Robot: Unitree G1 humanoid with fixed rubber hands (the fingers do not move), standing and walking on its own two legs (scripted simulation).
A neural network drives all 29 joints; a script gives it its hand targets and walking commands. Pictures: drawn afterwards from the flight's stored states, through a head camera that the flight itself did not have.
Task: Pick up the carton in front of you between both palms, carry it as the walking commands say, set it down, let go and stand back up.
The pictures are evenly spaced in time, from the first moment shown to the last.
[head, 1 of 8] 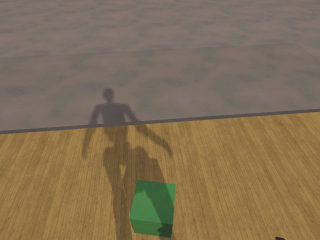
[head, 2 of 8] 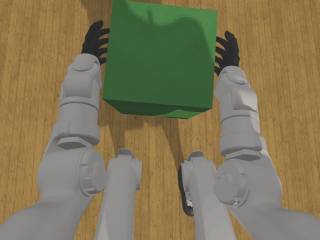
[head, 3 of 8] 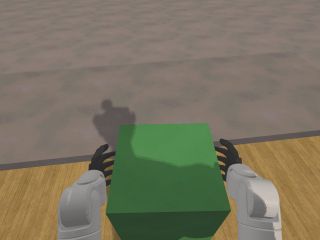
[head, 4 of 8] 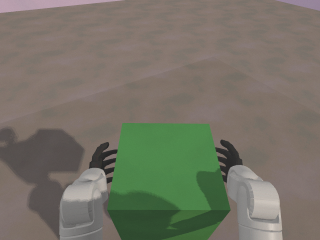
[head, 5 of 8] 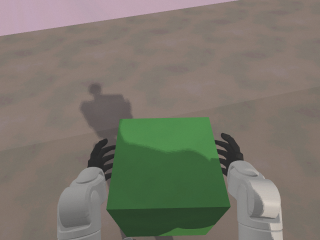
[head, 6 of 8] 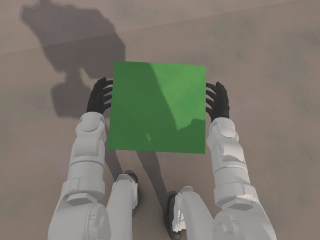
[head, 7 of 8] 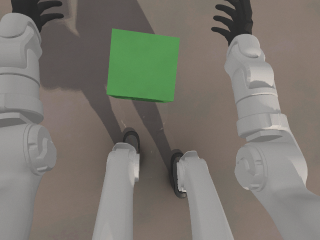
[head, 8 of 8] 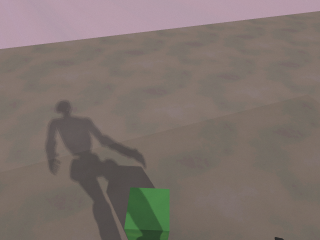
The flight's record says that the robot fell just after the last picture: no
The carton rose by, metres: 0.69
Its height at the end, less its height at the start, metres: -0.11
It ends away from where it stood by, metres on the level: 4.88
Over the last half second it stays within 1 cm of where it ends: yes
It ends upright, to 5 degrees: yes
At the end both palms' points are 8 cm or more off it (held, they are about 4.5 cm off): yes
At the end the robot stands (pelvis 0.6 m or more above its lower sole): yes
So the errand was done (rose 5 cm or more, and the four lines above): yes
